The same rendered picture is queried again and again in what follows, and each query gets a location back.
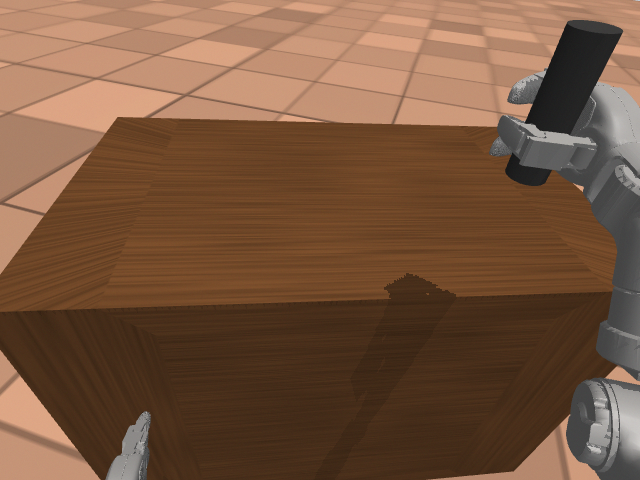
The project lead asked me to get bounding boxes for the right robot arm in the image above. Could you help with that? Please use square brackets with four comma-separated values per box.
[566, 142, 640, 480]

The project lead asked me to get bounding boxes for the can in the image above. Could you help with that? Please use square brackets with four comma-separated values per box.
[505, 20, 623, 186]

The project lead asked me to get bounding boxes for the left robot hand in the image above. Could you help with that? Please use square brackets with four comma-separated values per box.
[105, 411, 151, 480]

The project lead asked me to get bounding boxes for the right robot hand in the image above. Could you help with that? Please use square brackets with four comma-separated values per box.
[489, 68, 640, 187]

